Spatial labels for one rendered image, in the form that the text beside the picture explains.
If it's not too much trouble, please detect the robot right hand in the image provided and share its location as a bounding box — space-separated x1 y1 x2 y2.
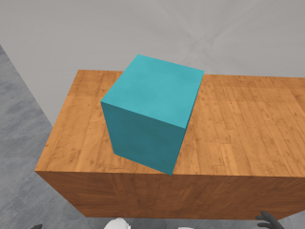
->
255 211 284 229

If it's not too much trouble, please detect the pedestal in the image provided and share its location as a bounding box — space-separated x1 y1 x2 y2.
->
34 70 305 220

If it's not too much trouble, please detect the carton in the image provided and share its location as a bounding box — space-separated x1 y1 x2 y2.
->
100 54 205 176

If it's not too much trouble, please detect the left robot thigh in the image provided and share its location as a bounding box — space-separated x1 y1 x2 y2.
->
104 219 131 229

